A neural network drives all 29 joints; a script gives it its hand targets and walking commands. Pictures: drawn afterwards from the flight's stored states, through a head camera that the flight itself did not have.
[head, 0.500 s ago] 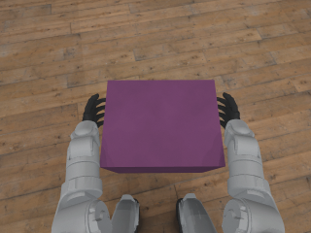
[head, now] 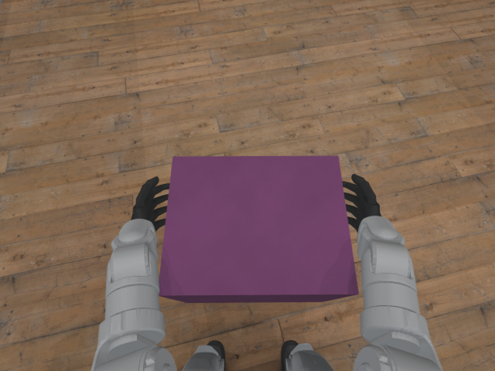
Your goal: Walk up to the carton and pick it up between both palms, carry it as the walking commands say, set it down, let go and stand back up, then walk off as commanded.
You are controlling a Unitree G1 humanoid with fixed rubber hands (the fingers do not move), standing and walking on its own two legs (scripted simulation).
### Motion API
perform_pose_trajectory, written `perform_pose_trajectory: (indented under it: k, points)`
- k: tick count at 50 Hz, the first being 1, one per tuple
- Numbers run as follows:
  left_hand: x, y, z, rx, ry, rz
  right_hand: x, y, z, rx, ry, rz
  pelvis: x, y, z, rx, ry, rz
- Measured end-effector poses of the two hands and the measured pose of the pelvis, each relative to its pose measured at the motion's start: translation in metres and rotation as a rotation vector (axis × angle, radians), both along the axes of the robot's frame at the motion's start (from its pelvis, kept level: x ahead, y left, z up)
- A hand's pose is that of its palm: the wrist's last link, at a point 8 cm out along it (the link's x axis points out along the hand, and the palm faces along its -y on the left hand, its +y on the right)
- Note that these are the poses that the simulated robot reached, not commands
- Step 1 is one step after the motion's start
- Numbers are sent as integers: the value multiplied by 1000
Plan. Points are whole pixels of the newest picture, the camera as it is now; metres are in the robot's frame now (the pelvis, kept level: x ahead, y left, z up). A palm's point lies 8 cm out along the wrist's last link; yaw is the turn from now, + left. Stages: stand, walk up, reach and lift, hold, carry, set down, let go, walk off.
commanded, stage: reach and lift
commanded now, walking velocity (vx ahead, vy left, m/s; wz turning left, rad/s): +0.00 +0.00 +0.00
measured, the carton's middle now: (255, 236) +0.36 +0.00 -0.11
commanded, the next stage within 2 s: hold in 1.80 s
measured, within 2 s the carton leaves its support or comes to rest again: neither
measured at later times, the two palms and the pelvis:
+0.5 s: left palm (127, 219) +0.34 +0.19 +0.04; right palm (383, 214) +0.34 -0.18 +0.04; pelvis +0.02 +0.00 +0.04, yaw +0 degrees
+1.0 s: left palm (115, 217) +0.32 +0.18 +0.09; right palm (406, 213) +0.32 -0.19 +0.09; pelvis +0.04 +0.00 +0.05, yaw +0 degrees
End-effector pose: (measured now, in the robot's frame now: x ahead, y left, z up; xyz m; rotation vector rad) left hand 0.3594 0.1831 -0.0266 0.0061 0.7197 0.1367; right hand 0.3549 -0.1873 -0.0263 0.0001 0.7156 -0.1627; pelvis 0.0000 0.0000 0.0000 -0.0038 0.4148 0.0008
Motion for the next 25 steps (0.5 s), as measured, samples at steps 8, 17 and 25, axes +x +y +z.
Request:
perform_pose_trajectory:
  k: [8, 17, 25]
  points:
    - [-7, 1, 22, 2, -9, 3, -6, 2, 23, -8, -6, 5, 6, 1, 15, 0, -79, 1]
    - [-13, 3, 47, 7, -27, 4, -12, 4, 49, -16, -20, -1, 15, 1, 28, 1, -171, 2]
    - [-20, 2, 68, 15, -41, 3, -19, 4, 69, -19, -34, -7, 23, 1, 38, 3, -253, 0]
